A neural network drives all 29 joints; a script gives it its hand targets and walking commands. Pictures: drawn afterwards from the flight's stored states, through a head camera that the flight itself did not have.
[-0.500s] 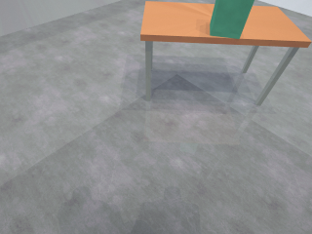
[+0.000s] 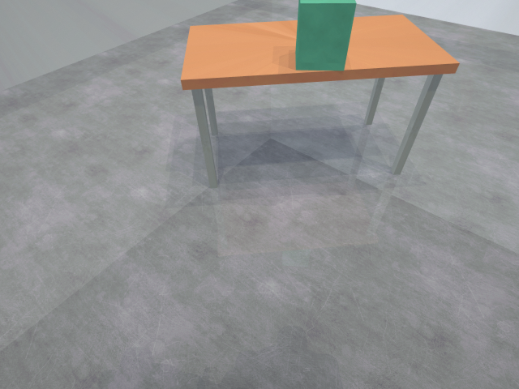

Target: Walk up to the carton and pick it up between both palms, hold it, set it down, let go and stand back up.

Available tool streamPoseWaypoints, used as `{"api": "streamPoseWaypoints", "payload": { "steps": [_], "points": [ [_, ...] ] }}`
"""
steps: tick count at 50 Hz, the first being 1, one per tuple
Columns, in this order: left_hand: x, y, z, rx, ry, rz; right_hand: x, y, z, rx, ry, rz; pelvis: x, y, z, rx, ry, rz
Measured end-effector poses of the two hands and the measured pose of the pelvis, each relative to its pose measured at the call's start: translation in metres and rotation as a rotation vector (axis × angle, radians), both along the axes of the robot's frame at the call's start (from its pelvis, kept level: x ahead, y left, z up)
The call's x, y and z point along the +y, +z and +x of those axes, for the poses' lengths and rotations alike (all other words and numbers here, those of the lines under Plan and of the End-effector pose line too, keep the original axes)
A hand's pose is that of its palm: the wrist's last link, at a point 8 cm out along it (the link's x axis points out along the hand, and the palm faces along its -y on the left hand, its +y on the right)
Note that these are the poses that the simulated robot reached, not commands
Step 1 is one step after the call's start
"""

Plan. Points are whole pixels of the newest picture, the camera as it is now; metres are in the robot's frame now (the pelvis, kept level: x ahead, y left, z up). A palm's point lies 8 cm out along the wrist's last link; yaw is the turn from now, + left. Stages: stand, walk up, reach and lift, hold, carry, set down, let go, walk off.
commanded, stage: walk up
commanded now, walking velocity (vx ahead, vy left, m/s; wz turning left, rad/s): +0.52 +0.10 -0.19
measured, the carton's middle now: (322, 30) +1.37 -0.15 +0.01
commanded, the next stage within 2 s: none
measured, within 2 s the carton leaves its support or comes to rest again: neither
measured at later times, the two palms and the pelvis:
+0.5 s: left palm out of the picture +0.11 +0.25 -0.12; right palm (347, 263) +0.41 -0.16 -0.13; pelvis +0.26 +0.05 -0.01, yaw -2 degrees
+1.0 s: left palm (213, 166) +0.70 +0.19 -0.12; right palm (373, 276) +0.37 -0.20 -0.10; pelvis +0.53 -0.01 +0.01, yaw -3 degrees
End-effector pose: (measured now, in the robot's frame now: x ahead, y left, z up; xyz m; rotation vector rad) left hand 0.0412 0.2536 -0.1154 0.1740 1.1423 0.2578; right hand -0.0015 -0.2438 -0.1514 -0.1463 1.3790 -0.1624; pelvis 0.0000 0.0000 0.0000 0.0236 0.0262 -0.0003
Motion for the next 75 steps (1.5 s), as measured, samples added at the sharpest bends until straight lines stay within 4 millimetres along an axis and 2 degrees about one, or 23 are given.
{"api": "streamPoseWaypoints", "payload": {
  "steps": [3, 7, 10, 13, 16, 18, 22, 24, 27, 31, 35, 37, 40, 44, 49, 51, 53, 56, 60, 64, 69, 72, 75],
  "points": [
    [-0.028, 0.0, -0.022, 0.131, -0.005, -0.05, -0.003, 0.012, 0.052, -0.112, 0.016, 0.039, -0.006, 0.011, 0.02, 0.002, -0.012, 0.01],
    [-0.06, 0.012, -0.042, 0.258, 0.021, -0.125, 0.0, 0.034, 0.118, -0.209, 0.043, 0.067, -0.009, 0.027, 0.053, -0.003, -0.025, 0.02],
    [-0.074, 0.018, -0.05, 0.33, 0.067, -0.16, 0.006, 0.039, 0.162, -0.223, 0.069, 0.078, -0.008, 0.03, 0.08, -0.004, -0.033, 0.024],
    [-0.078, 0.021, -0.051, 0.402, 0.123, -0.18, 0.016, 0.038, 0.207, -0.225, 0.1, 0.088, -0.002, 0.028, 0.109, -0.002, -0.037, 0.019],
    [-0.074, 0.022, -0.042, 0.473, 0.166, -0.187, 0.032, 0.034, 0.26, -0.242, 0.134, 0.097, 0.007, 0.023, 0.142, 0.0, -0.039, 0.01],
    [-0.066, 0.02, -0.029, 0.516, 0.186, -0.186, 0.046, 0.032, 0.301, -0.267, 0.157, 0.099, 0.015, 0.017, 0.168, 0.004, -0.042, 0.005],
    [-0.036, 0.005, 0.015, 0.6, 0.185, -0.176, 0.074, 0.023, 0.384, -0.354, 0.176, 0.081, 0.037, -0.003, 0.226, 0.013, -0.048, -0.004],
    [-0.017, -0.005, 0.048, 0.61, 0.173, -0.17, 0.081, 0.022, 0.408, -0.387, 0.163, 0.064, 0.046, -0.009, 0.249, 0.008, -0.035, -0.01],
    [0.01, -0.012, 0.124, 0.509, 0.133, -0.143, 0.083, 0.027, 0.412, -0.328, 0.116, 0.048, 0.054, 0.001, 0.28, -0.008, -0.038, -0.018],
    [0.034, -0.014, 0.246, 0.327, 0.011, -0.121, 0.076, 0.04, 0.389, -0.199, 0.027, -0.012, 0.058, 0.018, 0.322, -0.019, -0.052, -0.033],
    [0.038, -0.009, 0.359, 0.147, -0.069, -0.122, 0.059, 0.053, 0.357, -0.056, -0.043, -0.062, 0.055, 0.027, 0.364, -0.031, -0.042, -0.051],
    [0.033, -0.004, 0.409, 0.08, -0.104, -0.13, 0.055, 0.058, 0.343, 0.015, -0.076, -0.069, 0.051, 0.029, 0.385, -0.031, -0.037, -0.052],
    [0.019, 0.002, 0.472, 0.013, -0.158, -0.146, 0.053, 0.062, 0.332, 0.098, -0.126, -0.063, 0.043, 0.03, 0.417, -0.025, -0.035, -0.051],
    [-0.01, 0.003, 0.545, -0.015, -0.241, -0.161, 0.053, 0.062, 0.335, 0.165, -0.197, -0.042, 0.026, 0.027, 0.46, -0.017, -0.044, -0.045],
    [-0.057, -0.001, 0.637, -0.04, -0.315, -0.162, 0.046, 0.054, 0.36, 0.259, -0.264, 0.009, -0.005, 0.016, 0.52, 0.0, -0.047, -0.035],
    [-0.076, -0.005, 0.674, -0.075, -0.324, -0.145, 0.038, 0.044, 0.377, 0.301, -0.275, 0.041, -0.021, 0.006, 0.547, 0.006, -0.05, -0.033],
    [-0.089, -0.01, 0.701, -0.114, -0.311, -0.121, 0.026, 0.032, 0.403, 0.328, -0.264, 0.069, -0.037, -0.003, 0.57, 0.008, -0.059, -0.034],
    [-0.097, -0.007, 0.709, -0.092, -0.256, -0.113, 0.001, 0.025, 0.47, 0.257, -0.227, 0.07, -0.051, 0.003, 0.598, 0.003, -0.061, -0.024],
    [-0.093, 0.004, 0.687, 0.029, -0.167, -0.081, -0.034, 0.023, 0.583, 0.079, -0.13, 0.047, -0.058, 0.018, 0.636, -0.011, -0.056, -0.004],
    [-0.078, 0.014, 0.662, 0.139, -0.073, -0.043, -0.052, 0.029, 0.688, -0.072, -0.051, 0.035, -0.061, 0.026, 0.675, -0.023, -0.056, 0.002],
    [-0.072, 0.016, 0.64, 0.272, 0.013, -0.056, -0.051, 0.038, 0.795, -0.183, 0.03, 0.03, -0.053, 0.028, 0.723, -0.034, -0.05, -0.007],
    [-0.07, 0.011, 0.639, 0.33, 0.057, -0.085, -0.037, 0.041, 0.851, -0.221, 0.082, 0.029, -0.043, 0.025, 0.75, -0.036, -0.041, -0.017],
    [-0.066, -0.004, 0.646, 0.395, 0.084, -0.126, -0.019, 0.042, 0.901, -0.281, 0.112, 0.017, -0.031, 0.015, 0.781, -0.042, -0.032, -0.034]
  ]
}}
